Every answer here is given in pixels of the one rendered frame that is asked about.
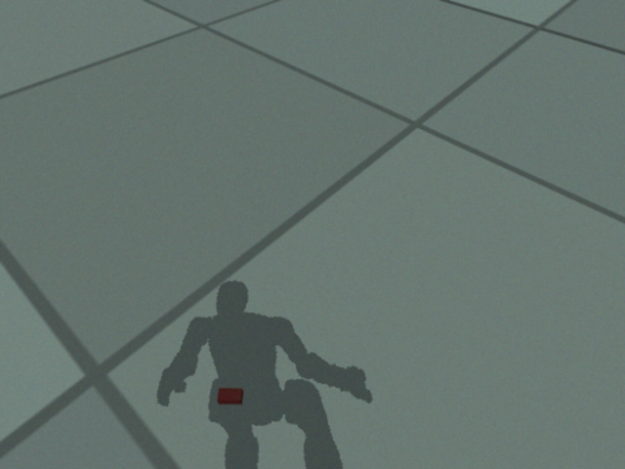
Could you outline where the small box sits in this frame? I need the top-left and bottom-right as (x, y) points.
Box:
(217, 388), (243, 405)

